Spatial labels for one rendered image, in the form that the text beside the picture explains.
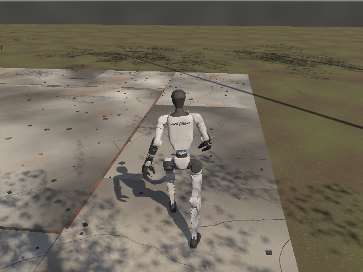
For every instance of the robot right hand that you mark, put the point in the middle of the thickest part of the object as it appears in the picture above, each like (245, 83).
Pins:
(202, 145)

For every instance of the robot torso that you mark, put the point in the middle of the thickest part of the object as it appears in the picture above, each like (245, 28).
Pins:
(180, 134)

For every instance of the robot left hand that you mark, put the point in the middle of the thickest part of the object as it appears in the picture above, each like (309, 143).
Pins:
(145, 172)

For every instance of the robot right upper arm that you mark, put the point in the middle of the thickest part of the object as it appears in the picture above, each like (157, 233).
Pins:
(201, 126)

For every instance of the left robot forearm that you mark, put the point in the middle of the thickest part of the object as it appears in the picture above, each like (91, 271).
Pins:
(151, 154)

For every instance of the robot left upper arm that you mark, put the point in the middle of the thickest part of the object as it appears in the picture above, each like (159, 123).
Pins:
(162, 120)

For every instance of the right robot forearm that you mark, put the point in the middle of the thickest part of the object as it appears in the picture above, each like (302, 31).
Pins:
(208, 143)

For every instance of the robot right shin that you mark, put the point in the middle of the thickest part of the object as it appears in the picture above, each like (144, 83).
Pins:
(195, 218)

